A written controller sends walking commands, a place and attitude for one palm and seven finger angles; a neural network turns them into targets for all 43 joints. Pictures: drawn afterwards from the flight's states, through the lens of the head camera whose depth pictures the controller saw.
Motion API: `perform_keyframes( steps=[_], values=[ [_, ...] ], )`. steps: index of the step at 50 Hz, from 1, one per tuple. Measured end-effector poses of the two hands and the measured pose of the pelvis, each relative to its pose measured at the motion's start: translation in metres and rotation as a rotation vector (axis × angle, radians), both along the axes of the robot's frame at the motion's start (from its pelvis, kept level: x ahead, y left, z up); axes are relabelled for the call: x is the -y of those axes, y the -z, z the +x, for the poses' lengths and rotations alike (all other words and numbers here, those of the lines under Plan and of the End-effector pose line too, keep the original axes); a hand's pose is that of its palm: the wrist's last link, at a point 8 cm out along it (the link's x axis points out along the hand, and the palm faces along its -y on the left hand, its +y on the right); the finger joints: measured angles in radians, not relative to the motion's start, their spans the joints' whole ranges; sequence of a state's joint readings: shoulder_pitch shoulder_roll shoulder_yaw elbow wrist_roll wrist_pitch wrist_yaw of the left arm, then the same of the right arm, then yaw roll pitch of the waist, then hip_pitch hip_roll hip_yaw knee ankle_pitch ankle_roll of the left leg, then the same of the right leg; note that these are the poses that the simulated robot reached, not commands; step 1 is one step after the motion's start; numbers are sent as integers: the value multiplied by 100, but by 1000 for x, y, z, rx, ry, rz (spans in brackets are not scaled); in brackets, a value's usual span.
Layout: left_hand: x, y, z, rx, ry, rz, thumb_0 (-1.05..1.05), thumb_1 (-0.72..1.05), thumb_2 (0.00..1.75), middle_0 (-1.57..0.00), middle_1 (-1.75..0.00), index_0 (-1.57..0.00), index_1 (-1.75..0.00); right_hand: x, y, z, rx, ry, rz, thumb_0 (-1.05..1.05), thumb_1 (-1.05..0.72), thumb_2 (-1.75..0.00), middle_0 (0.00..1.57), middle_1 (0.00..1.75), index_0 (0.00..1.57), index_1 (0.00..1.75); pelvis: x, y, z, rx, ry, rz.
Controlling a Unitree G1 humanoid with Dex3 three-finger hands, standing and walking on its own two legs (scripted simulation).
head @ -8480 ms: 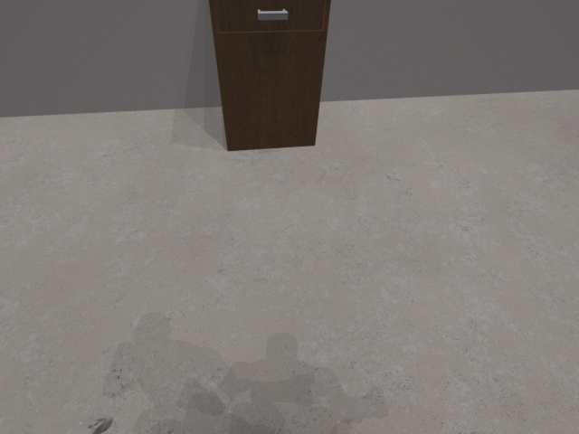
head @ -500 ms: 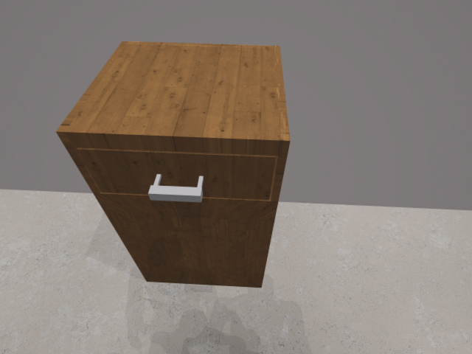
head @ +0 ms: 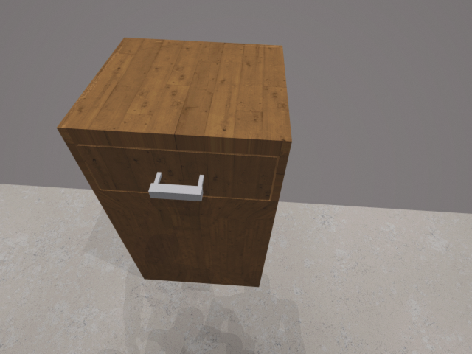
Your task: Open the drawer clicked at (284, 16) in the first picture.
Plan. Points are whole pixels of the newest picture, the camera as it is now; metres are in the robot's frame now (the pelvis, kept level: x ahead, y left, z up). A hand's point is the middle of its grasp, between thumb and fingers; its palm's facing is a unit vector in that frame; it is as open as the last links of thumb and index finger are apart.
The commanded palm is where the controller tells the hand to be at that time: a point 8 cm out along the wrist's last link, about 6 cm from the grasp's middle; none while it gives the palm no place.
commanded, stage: look again from close up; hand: left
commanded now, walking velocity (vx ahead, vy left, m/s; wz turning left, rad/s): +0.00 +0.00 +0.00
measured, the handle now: (178, 184) +0.48 +0.17 -0.06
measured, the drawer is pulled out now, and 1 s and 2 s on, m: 0.00 0.00 0.00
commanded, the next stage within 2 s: raise the hand with hooked fingers in 0.16 s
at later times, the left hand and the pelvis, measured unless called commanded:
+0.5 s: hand (118, 318) +0.18 +0.21 -0.04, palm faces -0.07 -0.49 -0.87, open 7.7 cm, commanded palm +0.12 +0.22 -0.04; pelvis -0.03 +0.00 -0.02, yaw +0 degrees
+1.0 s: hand (112, 307) +0.19 +0.22 -0.02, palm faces +0.02 -0.08 -1.00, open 10.5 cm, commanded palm +0.16 +0.22 +0.03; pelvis -0.05 -0.02 -0.03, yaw +2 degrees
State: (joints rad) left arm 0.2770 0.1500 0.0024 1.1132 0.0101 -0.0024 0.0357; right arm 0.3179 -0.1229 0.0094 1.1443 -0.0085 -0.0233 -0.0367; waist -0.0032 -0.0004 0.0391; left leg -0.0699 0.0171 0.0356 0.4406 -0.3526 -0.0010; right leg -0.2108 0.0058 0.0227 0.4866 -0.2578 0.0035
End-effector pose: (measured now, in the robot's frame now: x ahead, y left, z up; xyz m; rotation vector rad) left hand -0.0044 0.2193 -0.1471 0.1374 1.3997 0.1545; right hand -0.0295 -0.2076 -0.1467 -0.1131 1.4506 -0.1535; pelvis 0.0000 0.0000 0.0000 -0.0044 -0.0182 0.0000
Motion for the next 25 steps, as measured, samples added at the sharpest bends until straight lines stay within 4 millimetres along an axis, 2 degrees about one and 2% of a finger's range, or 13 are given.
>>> perform_keyframes(
  steps=[14, 16, 20, 23, 25],
  values=[
    [2, 3, -9, -13, -7, -12, 1, 93, 90, -20, -30, -20, -30, -4, -2, 0, 2, 2, -6, 1, -91, -90, 20, 29, 20, 30, -3, 0, -1, -4, -4, -6],
    [-9, -13, 14, 97, 94, 62, 3, 94, 89, -21, -30, -20, -30, 0, -5, 13, 104, -2, -28, 1, -91, -90, 20, 29, 20, 30, -4, 2, -4, -10, 9, -1],
    [-29, -81, 92, 483, 312, 335, 4, 92, 88, -21, -32, -20, -32, 21, -13, 57, 387, -26, -89, 3, -93, -90, 20, 29, 20, 30, -6, 6, -12, -38, -13, 22],
    [-24, -132, 148, 732, 573, 591, 3, 87, 86, -21, -35, -20, -34, 36, -23, 104, 569, -103, -106, 3, -93, -90, 20, 29, 20, 30, -6, 12, -22, -85, -16, 25],
    [-13, -156, 172, 858, 725, 761, 3, 83, 85, -21, -37, -20, -37, 44, -35, 136, 671, -137, -113, 3, -93, -90, 20, 29, 20, 30, -4, 17, -27, -112, 2, 29]
  ],
)
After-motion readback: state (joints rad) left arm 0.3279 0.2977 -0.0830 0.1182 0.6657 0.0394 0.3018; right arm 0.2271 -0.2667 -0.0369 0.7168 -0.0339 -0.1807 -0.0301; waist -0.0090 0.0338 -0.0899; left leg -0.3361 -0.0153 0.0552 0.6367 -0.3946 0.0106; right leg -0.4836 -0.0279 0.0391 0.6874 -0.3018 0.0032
